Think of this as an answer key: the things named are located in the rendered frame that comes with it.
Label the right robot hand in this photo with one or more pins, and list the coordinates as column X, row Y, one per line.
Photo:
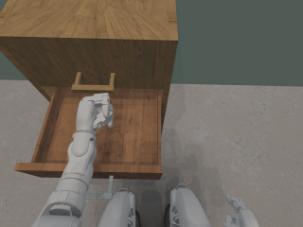
column 245, row 218

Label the robot shin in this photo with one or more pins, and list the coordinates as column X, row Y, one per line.
column 174, row 218
column 131, row 221

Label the cabinet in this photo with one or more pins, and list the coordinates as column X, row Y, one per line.
column 128, row 44

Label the handle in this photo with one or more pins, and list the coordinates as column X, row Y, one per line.
column 92, row 89
column 102, row 195

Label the left robot shin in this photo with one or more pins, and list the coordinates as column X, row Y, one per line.
column 131, row 221

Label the left robot hand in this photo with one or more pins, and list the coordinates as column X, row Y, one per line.
column 94, row 112

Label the left robot forearm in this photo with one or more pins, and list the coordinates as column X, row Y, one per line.
column 68, row 199

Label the right robot shin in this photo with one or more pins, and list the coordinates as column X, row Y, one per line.
column 174, row 218

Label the drawer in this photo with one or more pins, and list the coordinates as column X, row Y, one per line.
column 130, row 150

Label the left robot upper arm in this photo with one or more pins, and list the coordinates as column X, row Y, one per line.
column 57, row 221

